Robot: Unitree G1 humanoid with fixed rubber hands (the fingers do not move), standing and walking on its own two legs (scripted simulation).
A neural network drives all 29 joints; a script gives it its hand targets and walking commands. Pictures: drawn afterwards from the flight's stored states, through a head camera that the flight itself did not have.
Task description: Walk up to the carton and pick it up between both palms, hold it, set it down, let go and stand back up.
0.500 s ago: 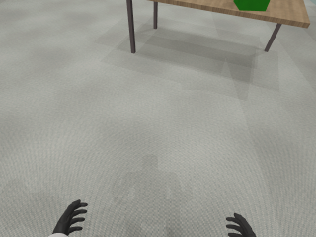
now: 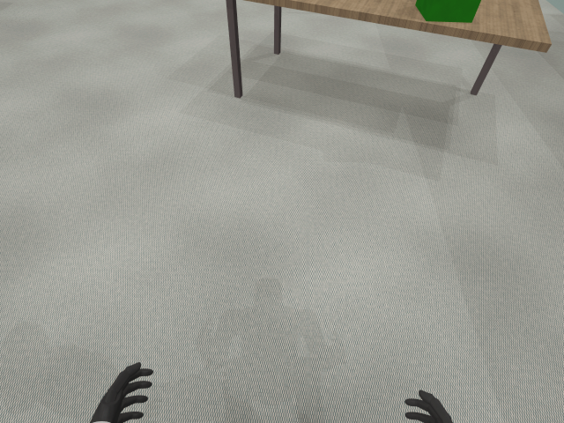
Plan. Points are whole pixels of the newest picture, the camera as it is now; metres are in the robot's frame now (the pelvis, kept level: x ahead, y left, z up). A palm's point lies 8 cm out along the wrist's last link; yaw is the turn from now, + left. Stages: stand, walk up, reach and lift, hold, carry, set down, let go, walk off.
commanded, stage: stand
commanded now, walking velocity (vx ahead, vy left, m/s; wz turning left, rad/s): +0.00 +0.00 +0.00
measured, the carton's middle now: out of the picture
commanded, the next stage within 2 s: walk up in 1.26 s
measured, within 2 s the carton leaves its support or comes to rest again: neither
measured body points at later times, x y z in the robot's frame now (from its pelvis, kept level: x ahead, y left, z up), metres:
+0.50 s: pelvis -0.02 +0.00 +0.00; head -0.02 +0.00 +0.45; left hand +0.13 +0.25 -0.10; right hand +0.09 -0.24 -0.13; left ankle +0.00 +0.12 -0.72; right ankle +0.00 -0.12 -0.72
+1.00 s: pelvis -0.03 +0.00 +0.00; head -0.03 +0.00 +0.45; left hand +0.10 +0.26 -0.11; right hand +0.06 -0.24 -0.14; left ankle +0.00 +0.12 -0.72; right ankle +0.00 -0.12 -0.72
